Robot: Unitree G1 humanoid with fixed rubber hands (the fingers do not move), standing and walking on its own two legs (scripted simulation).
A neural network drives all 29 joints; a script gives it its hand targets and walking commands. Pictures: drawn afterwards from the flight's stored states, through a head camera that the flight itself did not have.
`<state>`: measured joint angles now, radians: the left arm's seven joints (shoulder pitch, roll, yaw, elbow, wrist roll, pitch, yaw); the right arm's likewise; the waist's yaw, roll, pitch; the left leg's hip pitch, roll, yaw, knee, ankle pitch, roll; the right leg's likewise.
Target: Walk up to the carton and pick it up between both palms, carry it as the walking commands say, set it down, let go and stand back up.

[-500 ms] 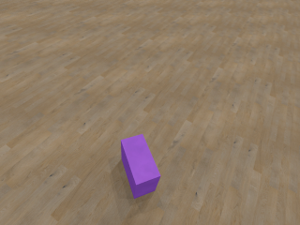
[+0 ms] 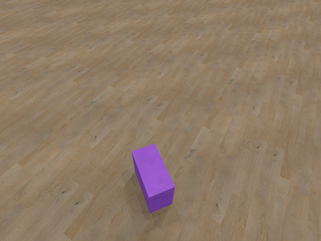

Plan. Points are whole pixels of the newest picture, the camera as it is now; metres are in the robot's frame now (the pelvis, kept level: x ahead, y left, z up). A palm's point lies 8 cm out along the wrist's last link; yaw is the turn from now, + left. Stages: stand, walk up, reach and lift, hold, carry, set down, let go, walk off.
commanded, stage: walk up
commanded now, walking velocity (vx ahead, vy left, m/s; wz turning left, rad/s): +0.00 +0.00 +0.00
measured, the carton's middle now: (152, 178) +0.55 +0.05 -0.65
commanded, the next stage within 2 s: none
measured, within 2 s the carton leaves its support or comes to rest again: neither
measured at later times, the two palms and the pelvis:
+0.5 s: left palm out of the picture +0.06 +0.17 -0.13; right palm out of the picture +0.04 -0.39 -0.14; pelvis +0.02 -0.10 -0.01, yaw +9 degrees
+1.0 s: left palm out of the picture -0.06 +0.04 -0.12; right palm (224, 152) +0.42 -0.23 -0.13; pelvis +0.17 -0.09 -0.02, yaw +17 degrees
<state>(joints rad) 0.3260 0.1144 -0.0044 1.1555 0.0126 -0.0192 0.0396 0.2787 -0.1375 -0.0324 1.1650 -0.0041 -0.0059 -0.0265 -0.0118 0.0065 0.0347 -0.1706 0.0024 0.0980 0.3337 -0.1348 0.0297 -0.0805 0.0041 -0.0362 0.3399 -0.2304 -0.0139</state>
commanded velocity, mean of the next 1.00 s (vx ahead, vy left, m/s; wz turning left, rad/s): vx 0.17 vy -0.10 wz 0.27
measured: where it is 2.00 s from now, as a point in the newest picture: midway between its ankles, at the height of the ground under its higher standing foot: outside the picture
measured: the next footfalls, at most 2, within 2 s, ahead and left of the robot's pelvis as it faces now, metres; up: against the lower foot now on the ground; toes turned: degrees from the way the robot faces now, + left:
right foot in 0.50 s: +0.09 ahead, -0.24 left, +0.00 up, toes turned +3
left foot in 0.98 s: +0.21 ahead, +0.01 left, +0.00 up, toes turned +22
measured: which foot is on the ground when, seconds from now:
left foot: down 0.00-0.48, up 0.50-0.96, down 0.98-1.00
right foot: down 0.00-0.16, up 0.18-0.48, down 0.50-0.98, up 1.00-1.00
